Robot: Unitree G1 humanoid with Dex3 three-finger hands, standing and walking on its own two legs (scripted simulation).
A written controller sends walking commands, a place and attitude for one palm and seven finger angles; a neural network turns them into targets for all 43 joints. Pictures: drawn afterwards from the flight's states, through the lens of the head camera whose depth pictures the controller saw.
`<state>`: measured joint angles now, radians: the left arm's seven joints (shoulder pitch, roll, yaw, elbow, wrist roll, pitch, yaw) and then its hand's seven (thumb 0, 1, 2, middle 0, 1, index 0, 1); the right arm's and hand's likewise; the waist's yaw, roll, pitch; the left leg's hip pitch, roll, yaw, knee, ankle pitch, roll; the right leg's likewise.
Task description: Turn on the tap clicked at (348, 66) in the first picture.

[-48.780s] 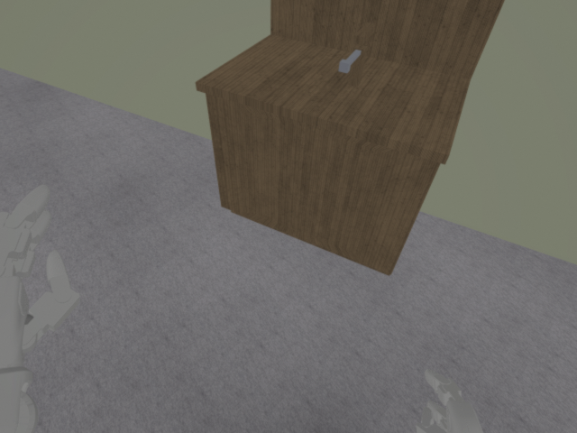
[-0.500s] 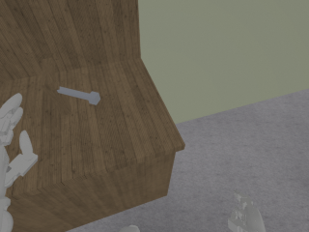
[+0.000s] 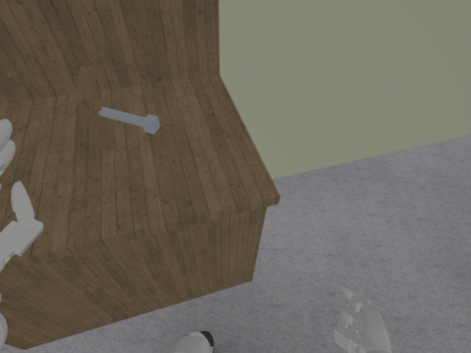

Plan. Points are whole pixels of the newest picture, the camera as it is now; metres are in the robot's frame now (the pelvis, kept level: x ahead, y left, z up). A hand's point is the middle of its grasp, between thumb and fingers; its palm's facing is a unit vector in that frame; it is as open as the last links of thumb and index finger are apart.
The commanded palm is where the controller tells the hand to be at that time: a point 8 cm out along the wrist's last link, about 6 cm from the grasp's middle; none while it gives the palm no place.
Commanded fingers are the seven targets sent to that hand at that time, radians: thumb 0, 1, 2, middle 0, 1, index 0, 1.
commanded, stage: step back with the hand held close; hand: left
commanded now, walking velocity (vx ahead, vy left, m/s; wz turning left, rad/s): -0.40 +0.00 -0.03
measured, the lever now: (151, 124) +0.53 +0.24 +0.07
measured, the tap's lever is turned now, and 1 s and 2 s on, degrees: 54 54 54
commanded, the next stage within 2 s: stop stepping back and stand still in 0.18 s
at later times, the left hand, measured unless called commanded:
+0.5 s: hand out of the picture +0.11 +0.24 +0.18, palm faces +0.35 -0.82 -0.46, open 7.4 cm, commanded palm +0.06 +0.28 +0.20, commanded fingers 0.00 0.90 0.90 -0.20 -0.30 -0.20 -0.30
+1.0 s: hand out of the picture +0.06 +0.23 +0.18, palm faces +0.42 -0.82 -0.39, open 7.4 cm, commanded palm +0.00 +0.27 +0.20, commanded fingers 0.00 0.90 0.90 -0.20 -0.30 -0.20 -0.30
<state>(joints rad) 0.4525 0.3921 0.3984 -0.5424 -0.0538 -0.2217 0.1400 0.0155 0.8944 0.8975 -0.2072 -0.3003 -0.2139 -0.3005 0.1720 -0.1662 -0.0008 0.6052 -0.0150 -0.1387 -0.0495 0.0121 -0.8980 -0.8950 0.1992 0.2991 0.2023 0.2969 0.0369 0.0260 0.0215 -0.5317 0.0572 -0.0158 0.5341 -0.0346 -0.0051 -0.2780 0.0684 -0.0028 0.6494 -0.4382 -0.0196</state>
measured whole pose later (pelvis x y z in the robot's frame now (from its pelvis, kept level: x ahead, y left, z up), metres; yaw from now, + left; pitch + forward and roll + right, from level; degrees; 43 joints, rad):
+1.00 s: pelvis -0.15 -0.02 +0.01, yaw +2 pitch -2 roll -1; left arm 0.43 0.33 0.32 -0.40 -0.03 -0.14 0.12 0.01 0.89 0.90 -0.21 -0.30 -0.21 -0.30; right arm 0.27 -0.22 -0.02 0.71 0.02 -0.08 -0.04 0.01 -0.90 -0.90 0.20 0.30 0.20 0.30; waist -0.01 0.05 -0.02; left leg -0.36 0.00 -0.03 0.88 -0.42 0.03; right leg -0.29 0.05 -0.08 0.55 -0.22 -0.07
